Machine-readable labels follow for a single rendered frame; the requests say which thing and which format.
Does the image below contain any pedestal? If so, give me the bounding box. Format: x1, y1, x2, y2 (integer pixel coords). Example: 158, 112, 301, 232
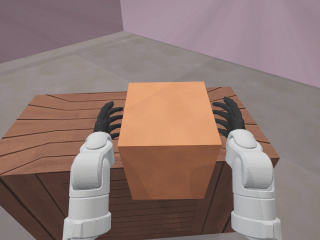
0, 86, 280, 240

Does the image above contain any left robot forearm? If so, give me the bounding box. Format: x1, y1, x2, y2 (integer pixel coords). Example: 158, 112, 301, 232
62, 131, 115, 240

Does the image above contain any right robot forearm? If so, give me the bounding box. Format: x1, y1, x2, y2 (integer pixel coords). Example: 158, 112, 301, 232
225, 129, 283, 240

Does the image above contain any robot right hand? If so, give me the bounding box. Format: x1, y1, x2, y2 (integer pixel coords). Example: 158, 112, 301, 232
212, 96, 246, 138

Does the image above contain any carton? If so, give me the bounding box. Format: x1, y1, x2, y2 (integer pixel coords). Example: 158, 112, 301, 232
117, 81, 222, 200

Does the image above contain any robot left hand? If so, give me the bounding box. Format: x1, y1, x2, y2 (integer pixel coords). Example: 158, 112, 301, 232
93, 101, 123, 139

